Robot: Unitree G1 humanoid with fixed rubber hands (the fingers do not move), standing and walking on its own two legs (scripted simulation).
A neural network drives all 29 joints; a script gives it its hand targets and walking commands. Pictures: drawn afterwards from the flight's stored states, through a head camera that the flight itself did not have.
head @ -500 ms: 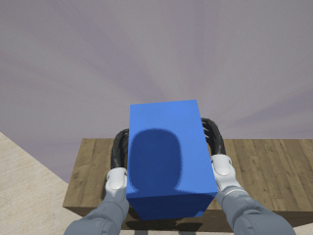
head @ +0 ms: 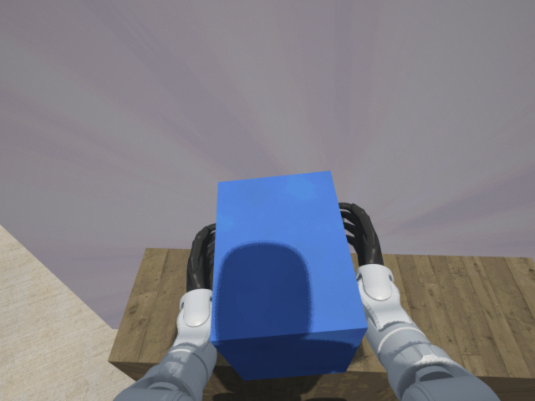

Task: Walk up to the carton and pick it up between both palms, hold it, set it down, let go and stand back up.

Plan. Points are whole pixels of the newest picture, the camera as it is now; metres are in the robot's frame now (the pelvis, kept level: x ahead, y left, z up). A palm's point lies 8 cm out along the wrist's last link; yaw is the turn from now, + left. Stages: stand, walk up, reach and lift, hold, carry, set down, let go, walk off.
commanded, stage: reach and lift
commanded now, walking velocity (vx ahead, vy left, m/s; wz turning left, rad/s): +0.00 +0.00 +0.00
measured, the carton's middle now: (284, 281) +0.33 +0.02 -0.02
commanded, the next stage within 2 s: none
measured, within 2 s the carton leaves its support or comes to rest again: neither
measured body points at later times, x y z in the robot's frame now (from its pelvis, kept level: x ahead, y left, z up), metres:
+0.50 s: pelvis +0.00 +0.00 +0.03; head +0.02 +0.02 +0.48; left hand +0.36 +0.15 +0.04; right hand +0.38 -0.12 +0.07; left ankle +0.02 +0.14 -0.71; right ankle -0.02 -0.13 -0.71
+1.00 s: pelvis +0.02 +0.00 +0.04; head +0.00 +0.01 +0.49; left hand +0.37 +0.13 +0.14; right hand +0.37 -0.14 +0.14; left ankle +0.02 +0.14 -0.71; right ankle -0.02 -0.13 -0.71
